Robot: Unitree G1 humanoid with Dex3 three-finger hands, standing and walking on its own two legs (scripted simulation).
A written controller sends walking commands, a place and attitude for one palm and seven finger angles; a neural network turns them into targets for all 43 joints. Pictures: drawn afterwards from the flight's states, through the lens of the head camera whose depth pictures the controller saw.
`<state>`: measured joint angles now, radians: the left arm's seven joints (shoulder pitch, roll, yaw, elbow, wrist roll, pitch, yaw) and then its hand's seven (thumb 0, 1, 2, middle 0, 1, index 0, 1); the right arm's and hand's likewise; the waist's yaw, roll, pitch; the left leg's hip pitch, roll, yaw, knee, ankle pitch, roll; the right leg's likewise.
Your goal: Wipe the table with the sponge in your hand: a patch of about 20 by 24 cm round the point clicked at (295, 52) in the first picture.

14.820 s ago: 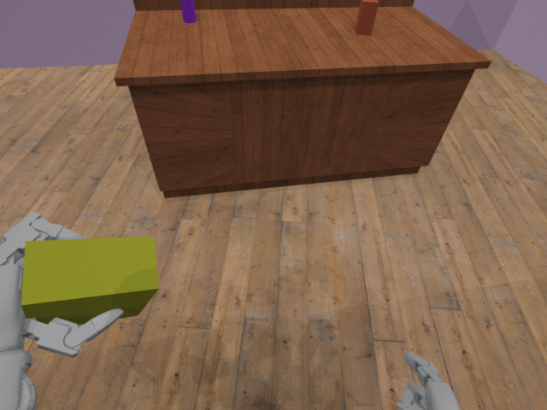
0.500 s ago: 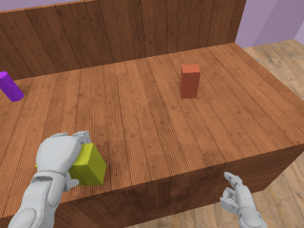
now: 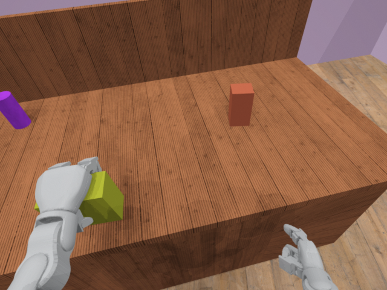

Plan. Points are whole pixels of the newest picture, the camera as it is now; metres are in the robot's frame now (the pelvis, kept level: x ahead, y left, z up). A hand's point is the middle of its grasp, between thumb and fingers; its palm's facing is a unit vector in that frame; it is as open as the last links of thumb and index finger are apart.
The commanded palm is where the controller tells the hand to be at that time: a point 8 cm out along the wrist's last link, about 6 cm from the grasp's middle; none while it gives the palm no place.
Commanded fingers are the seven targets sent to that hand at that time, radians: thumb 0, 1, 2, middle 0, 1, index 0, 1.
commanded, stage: move the sponge above the wiping area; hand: left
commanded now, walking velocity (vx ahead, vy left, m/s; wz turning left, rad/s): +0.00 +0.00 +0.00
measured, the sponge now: (88, 205) +0.24 +0.29 +0.04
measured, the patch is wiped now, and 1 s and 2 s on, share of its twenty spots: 0.00 0.00 0.00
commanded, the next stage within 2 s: none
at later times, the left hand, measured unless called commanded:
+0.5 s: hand (78, 189) +0.26 +0.30 +0.07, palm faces +0.11 -0.04 -0.99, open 10.0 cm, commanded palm +0.22 +0.28 +0.11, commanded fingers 0.00 0.10 1.30 -1.20 -1.60 -1.20 -1.60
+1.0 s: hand (77, 194) +0.25 +0.31 +0.06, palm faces +0.01 -0.07 -1.00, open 10.0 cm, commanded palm +0.23 +0.28 +0.11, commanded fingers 0.00 0.10 1.30 -1.20 -1.60 -1.20 -1.60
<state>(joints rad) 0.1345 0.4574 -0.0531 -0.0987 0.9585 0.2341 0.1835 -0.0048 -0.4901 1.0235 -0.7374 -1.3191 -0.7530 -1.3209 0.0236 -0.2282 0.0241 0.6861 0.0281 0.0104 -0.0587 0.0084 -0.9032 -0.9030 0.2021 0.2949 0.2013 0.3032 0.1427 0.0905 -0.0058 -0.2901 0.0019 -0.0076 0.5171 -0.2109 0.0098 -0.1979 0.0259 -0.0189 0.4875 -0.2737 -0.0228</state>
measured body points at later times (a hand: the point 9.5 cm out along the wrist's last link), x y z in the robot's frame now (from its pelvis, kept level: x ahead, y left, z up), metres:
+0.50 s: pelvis +0.00 +0.00 +0.00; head +0.00 -0.04 +0.45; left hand +0.25 +0.30 +0.13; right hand +0.23 -0.22 -0.10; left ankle +0.04 +0.11 -0.74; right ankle -0.01 -0.11 -0.74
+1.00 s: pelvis +0.01 +0.00 +0.00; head +0.01 -0.04 +0.45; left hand +0.25 +0.31 +0.11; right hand +0.25 -0.21 -0.09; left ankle +0.04 +0.11 -0.74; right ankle -0.01 -0.11 -0.74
